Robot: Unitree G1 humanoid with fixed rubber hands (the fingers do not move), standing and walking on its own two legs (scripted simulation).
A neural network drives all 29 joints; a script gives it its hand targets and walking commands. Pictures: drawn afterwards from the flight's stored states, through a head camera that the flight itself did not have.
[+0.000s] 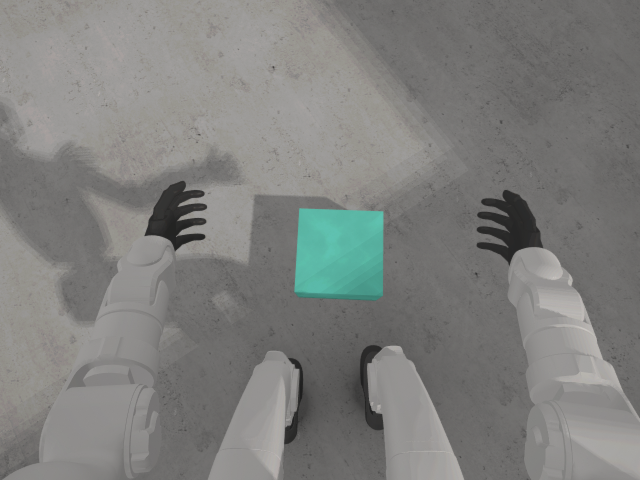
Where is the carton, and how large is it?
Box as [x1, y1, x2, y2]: [294, 208, 382, 300]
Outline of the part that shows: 299,208 294,290 296,294 302,297 375,300 381,296 382,211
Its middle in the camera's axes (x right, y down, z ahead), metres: +0.06 +0.05 +1.03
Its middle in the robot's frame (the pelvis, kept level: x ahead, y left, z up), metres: +0.46 -0.02 -0.62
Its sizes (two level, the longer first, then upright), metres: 0.213 0.212 0.147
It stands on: the floor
